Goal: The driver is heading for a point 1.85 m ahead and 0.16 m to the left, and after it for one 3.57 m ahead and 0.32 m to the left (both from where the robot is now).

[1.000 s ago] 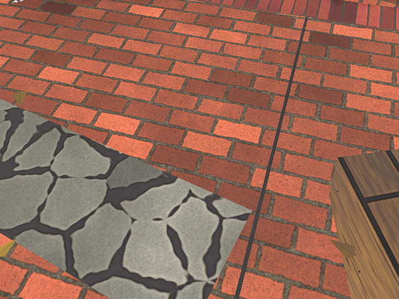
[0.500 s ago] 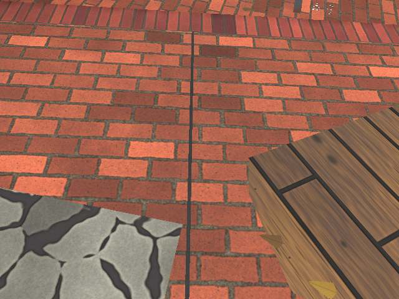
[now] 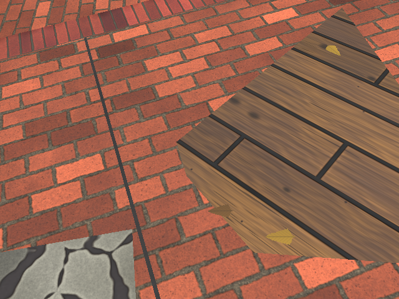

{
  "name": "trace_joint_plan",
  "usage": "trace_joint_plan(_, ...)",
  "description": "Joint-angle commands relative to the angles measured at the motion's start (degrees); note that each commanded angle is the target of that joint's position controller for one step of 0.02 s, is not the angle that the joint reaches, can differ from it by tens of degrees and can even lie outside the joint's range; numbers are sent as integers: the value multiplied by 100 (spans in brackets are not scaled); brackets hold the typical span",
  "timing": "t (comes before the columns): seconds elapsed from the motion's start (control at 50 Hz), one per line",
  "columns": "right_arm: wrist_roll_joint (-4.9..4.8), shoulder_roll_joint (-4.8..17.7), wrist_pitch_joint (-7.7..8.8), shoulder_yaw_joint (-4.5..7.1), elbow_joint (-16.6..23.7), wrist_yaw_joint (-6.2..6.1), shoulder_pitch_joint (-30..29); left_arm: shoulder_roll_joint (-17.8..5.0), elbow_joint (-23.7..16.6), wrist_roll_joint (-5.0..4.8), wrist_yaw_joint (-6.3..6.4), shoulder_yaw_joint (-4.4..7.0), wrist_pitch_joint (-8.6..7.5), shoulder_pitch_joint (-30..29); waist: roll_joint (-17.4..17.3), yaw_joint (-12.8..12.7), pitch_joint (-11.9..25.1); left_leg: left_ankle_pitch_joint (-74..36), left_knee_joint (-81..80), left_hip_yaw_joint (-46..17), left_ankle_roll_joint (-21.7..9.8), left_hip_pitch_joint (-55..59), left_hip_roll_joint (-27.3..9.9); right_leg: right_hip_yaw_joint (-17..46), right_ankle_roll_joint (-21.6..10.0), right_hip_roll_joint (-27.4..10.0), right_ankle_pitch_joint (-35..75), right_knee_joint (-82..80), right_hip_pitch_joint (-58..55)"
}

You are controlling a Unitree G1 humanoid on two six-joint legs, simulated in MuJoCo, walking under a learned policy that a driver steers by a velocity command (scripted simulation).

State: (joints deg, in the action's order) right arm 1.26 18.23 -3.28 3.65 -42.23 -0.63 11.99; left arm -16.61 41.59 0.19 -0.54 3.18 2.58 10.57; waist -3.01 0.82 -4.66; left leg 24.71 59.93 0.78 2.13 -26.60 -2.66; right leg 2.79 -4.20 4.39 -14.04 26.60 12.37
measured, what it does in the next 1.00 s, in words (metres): steps on the spot: left foot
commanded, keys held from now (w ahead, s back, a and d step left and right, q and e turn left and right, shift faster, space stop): no key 1.00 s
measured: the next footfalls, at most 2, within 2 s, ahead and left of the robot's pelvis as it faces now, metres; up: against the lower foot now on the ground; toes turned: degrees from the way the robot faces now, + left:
left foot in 0.34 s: +0.06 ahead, +0.12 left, +0.00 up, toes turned -6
right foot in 1.78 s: +0.12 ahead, -0.10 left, +0.00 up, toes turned -7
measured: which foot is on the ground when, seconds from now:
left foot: up 0.00-0.32, down 0.34-1.00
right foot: down 0.00-1.00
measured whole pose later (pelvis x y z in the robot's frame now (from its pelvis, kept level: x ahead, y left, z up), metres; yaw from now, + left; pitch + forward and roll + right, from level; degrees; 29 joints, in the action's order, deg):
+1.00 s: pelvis +0.02 +0.03 +0.01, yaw -5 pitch -2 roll -1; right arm 0.6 13.6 -0.1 -0.9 -58.2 -1.4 13.4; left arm -13.2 64.5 0.4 2.1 -0.6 0.9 12.5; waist 0.1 0.2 -1.8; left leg 12.3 21.3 0.1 -2.6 -7.5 2.2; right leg 6.4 -1.0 3.6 -11.7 19.7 6.2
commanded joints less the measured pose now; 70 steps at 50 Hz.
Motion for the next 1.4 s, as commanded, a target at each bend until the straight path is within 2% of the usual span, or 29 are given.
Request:
trace_joint_plan(0.02,8,544,41,139,258,40,224,-825,-310,-11,56,192,-87,-10,895,-15,732,-385,235,-154,72,-436,36,1229,-810,-1305,2994,-782,-805)
trace_joint_plan(0.12,-13,405,-32,86,268,12,-6,-788,-135,60,75,140,-136,312,987,-203,571,-355,-571,-169,52,-377,62,1470,-876,-1398,2295,-932,-835)
trace_joint_plan(0.22,-56,291,5,25,239,-24,-120,-777,0,131,87,78,-151,304,951,-252,477,-178,-1521,-148,-121,331,188,1615,-887,-1419,2057,-829,-500)
trace_joint_plan(0.28,-110,236,42,-11,163,-79,-5,-734,93,137,100,26,-150,168,928,-169,499,-180,-2318,-102,-237,1021,306,1727,-796,-1392,2305,-648,-268)
trace_joint_plan(0.32,-86,82,117,-73,6,-120,340,-632,156,50,140,-45,-145,-28,734,129,524,-1240,-3865,-91,-329,1958,292,1683,-492,-1208,2111,-409,53)
trace_joint_plan(0.34,-6,184,205,-87,-16,-161,373,-429,178,36,152,-122,-184,73,437,80,637,-1836,-4341,-614,-375,2555,-179,1649,-184,-1039,1516,-329,381)
trace_joint_plan(0.36,97,491,296,-93,35,-189,398,-166,210,48,149,-195,-217,380,-353,-109,818,-2530,-4608,-1654,-549,2898,-1228,1189,36,-600,407,203,583)
trace_joint_plan(0.38,-16,717,284,-59,14,-127,-35,-333,325,-1,163,-137,-142,459,-782,-308,524,-3244,-4363,-1813,-1132,1859,-1500,572,113,-85,-591,18,156)
trace_joint_plan(0.4,-46,408,307,-135,54,-69,-285,-446,470,75,162,-137,-106,487,-589,-338,492,-2956,-4362,-1586,-1155,1651,-1289,519,146,-227,-435,-82,-259)
trace_joint_plan(0.42,-47,312,325,-182,27,-37,-331,-406,544,86,139,-146,-105,372,-566,-305,429,-2464,-4339,-1311,-918,1534,-941,615,128,-253,73,-398,-435)
trace_joint_plan(0.44,-19,329,310,-183,-16,-33,-268,-428,595,73,120,-149,-119,244,-530,-230,383,-2030,-4330,-1122,-720,1505,-663,693,149,-313,479,-545,-551)
trace_joint_plan(0.46,-39,340,322,-196,-70,-52,-149,-507,650,96,96,-130,-128,206,-470,-165,361,-1835,-4350,-1038,-614,1496,-533,777,152,-420,767,-577,-560)
trace_joint_plan(0.48,-62,386,326,-180,-119,-61,-109,-498,755,72,93,-135,-149,275,-298,-154,338,-1813,-4319,-914,-569,1673,-421,805,162,-470,925,-576,-430)
trace_joint_plan(0.54,-89,334,339,-194,-279,-76,-3,-400,1031,47,164,-173,-196,304,129,-98,382,-2054,-4156,-829,-584,2010,-393,842,206,-528,1009,-755,-289)
trace_joint_plan(0.66,-64,290,356,-223,-611,-66,2,-377,1455,29,219,-195,-196,265,288,-63,366,-2060,-4151,-775,-589,2029,-349,869,208,-602,1086,-863,-343)
trace_joint_plan(0.8,-62,251,361,-277,-1018,-74,57,-371,1865,23,254,-228,-195,307,280,-75,322,-1984,-4214,-763,-576,1975,-305,863,185,-670,1109,-909,-416)
trace_joint_plan(0.98,-63,143,361,-357,-1457,-95,238,-256,2225,18,281,-295,-202,384,243,-72,250,-1917,-4235,-757,-565,1921,-265,818,174,-704,1074,-918,-401)
trace_joint_plan(1.4,-61,-190,368,-406,-1995,-151,598,85,2566,17,333,-387,-225,658,284,-54,142,-1875,-4193,-756,-589,1866,-212,721,193,-711,973,-831,-253)
Keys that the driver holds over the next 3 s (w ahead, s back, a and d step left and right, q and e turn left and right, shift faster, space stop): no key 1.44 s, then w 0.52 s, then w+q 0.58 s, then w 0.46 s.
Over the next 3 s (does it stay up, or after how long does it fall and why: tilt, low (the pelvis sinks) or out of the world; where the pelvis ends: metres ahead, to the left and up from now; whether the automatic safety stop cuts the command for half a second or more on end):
stays up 0.75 -0.02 0.00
